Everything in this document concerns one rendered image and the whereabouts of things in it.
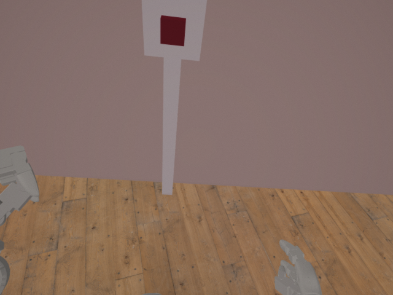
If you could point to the right robot hand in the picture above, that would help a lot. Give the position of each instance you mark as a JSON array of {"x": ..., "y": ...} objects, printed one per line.
[{"x": 302, "y": 278}]

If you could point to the button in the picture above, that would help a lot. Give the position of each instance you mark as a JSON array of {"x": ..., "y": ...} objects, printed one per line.
[{"x": 172, "y": 30}]

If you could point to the left robot hand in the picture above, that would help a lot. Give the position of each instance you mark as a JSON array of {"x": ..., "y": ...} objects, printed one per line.
[{"x": 20, "y": 178}]

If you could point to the panel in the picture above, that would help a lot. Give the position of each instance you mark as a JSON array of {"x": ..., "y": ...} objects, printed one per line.
[{"x": 194, "y": 12}]

